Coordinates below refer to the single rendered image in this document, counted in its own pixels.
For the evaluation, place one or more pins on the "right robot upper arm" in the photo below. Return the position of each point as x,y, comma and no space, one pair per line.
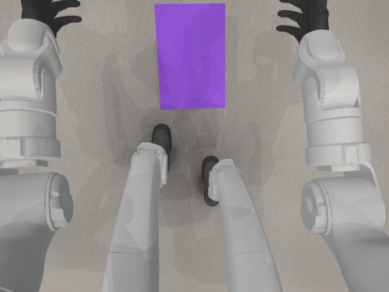
348,213

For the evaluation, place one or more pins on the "carton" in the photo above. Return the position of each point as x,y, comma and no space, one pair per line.
191,55

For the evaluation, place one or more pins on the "right robot hand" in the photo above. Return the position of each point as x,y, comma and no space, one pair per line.
314,16

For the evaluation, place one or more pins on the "left robot hand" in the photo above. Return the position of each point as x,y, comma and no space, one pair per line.
46,10

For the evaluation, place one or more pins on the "robot shin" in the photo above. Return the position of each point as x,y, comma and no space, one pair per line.
220,163
148,146

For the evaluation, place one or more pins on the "left robot upper arm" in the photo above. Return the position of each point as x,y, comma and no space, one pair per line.
33,206

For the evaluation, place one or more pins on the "right robot forearm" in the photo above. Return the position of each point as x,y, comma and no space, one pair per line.
332,108

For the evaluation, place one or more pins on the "left robot forearm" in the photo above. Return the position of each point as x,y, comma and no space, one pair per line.
29,68

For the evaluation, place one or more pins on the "left robot shin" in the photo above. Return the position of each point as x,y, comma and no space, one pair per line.
148,146

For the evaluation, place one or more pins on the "right robot shin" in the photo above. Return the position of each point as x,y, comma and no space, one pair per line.
220,163

